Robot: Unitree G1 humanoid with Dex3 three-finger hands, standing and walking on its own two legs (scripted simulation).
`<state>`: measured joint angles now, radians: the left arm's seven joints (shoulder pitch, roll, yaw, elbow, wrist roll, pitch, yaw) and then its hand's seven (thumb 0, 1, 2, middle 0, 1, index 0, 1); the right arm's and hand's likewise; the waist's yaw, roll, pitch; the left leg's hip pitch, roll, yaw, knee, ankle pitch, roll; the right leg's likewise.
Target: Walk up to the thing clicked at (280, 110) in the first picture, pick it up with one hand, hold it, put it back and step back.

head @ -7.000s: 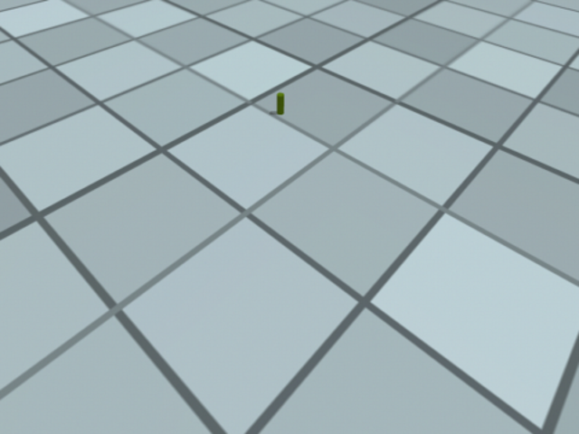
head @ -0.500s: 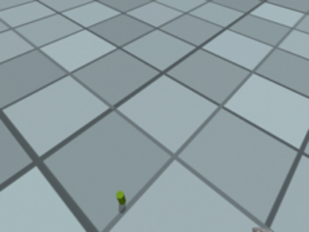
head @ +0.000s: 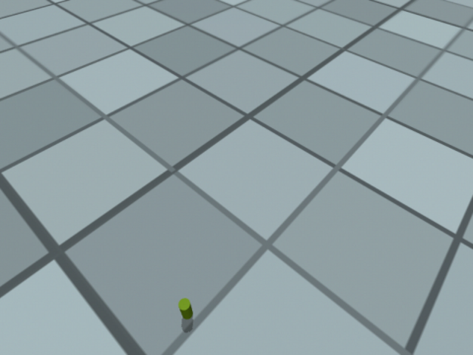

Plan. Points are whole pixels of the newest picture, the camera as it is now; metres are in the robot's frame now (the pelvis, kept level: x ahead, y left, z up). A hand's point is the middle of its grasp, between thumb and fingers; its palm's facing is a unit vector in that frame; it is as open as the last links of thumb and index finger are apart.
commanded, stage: walk up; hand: left
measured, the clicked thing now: (185, 309) +0.40 +0.17 -0.72
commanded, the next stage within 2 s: none
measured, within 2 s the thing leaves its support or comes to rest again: neither
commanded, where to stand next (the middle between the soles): +0.04 -0.02 m, yaw +0 degrees
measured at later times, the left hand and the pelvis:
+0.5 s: hand out of the picture +0.05 +0.25 -0.17, palm faces +0.03 -0.92 -0.40, open 7.4 cm; pelvis -0.04 -0.04 -0.02, yaw +0 degrees
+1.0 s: hand out of the picture -0.06 +0.26 -0.15, palm faces +0.12 -0.90 -0.42, open 7.4 cm; pelvis -0.02 -0.03 -0.01, yaw +6 degrees
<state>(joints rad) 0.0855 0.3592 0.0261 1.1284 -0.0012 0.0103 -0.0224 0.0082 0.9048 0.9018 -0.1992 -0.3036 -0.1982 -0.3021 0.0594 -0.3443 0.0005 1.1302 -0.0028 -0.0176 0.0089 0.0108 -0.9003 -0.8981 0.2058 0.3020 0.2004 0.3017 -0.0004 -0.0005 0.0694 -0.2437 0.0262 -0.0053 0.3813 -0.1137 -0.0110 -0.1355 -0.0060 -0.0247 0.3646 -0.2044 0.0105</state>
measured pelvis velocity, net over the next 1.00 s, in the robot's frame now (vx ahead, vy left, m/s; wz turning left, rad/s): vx -0.02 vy -0.03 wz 0.11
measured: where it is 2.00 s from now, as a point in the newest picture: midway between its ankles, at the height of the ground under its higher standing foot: outside the picture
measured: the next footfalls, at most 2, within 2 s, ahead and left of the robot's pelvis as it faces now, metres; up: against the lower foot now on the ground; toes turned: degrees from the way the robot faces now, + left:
right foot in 0.52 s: -0.04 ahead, -0.15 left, +0.00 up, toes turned +0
left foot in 1.00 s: +0.07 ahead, +0.10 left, +0.00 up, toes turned +7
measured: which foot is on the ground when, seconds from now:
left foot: down 0.00-0.54, up 0.56-0.98, down 1.00-1.00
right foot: down 0.00-0.36, up 0.38-0.50, down 0.52-1.00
